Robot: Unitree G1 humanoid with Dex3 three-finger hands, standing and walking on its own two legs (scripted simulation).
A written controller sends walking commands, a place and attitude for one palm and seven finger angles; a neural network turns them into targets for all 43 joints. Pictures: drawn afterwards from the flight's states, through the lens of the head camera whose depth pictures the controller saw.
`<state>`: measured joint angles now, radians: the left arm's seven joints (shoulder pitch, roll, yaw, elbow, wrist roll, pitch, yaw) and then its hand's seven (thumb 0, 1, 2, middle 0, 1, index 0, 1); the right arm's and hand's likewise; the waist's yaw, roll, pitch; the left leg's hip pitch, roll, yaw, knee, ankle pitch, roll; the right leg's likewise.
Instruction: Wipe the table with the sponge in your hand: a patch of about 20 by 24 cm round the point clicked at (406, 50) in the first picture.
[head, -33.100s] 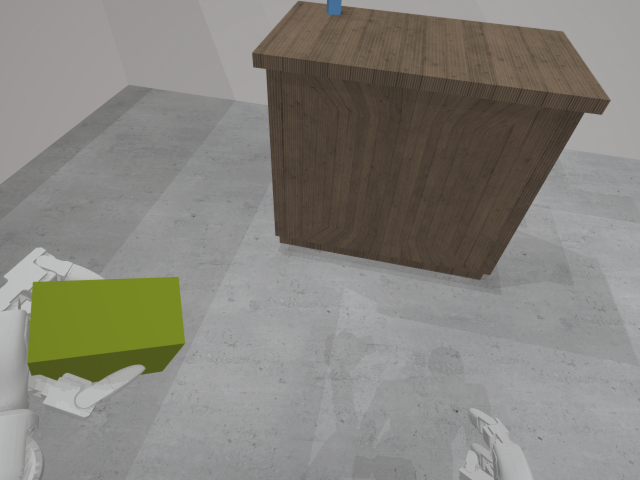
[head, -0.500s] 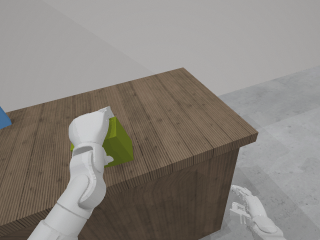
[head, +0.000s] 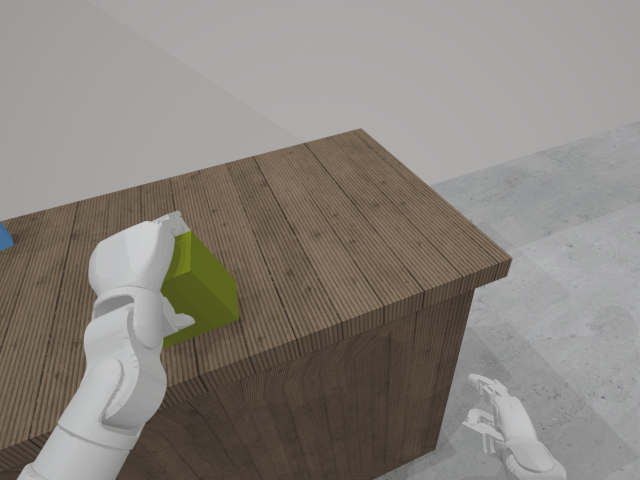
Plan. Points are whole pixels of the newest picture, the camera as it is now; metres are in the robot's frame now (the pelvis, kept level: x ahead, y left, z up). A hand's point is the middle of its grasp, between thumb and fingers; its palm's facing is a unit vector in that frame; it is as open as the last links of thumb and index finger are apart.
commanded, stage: slide back across to the middle lane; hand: left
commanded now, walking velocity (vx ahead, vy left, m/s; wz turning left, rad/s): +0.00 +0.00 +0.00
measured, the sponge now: (183, 300) +0.29 +0.22 +0.12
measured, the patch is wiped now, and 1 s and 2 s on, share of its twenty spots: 1.00 1.00 1.00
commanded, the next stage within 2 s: wipe forward along the middle lane in 0.10 s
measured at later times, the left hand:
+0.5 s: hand (129, 285) +0.28 +0.28 +0.15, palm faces +0.07 -0.03 -1.00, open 10.6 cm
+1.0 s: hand (129, 264) +0.32 +0.30 +0.15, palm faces +0.04 -0.02 -1.00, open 10.6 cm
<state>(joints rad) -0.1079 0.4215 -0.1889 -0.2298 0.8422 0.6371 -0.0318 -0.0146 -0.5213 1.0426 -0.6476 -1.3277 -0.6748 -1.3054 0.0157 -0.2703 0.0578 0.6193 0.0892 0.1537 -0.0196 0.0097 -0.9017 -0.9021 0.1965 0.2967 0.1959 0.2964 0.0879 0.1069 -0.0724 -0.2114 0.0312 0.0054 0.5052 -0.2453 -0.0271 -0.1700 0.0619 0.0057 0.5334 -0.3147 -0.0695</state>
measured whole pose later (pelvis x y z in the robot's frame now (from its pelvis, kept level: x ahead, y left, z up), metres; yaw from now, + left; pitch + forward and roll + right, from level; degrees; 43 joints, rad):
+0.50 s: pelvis -0.02 +0.00 +0.00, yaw +2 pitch -3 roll +0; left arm -0.30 0.48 -0.21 0.11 0.93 0.53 -0.11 -0.02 -0.54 1.04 -0.67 -1.30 -0.70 -1.28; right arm 0.01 -0.26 0.07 0.68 0.08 0.03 -0.06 0.01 -0.90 -0.90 0.20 0.30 0.20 0.30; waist 0.11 0.12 -0.05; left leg -0.23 0.01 -0.03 0.48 -0.20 -0.02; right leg -0.17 0.04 -0.03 0.50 -0.28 -0.06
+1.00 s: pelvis -0.01 +0.02 +0.00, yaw +3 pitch -1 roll +0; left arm -0.41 0.48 -0.17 0.29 0.95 0.46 -0.09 -0.01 -0.54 1.04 -0.67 -1.31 -0.70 -1.28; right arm 0.09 -0.30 0.04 0.70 0.09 0.07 -0.04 0.01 -0.90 -0.90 0.20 0.30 0.20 0.30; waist 0.07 0.11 -0.06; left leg -0.25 0.00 -0.04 0.47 -0.20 -0.01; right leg -0.18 0.03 -0.04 0.47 -0.28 -0.05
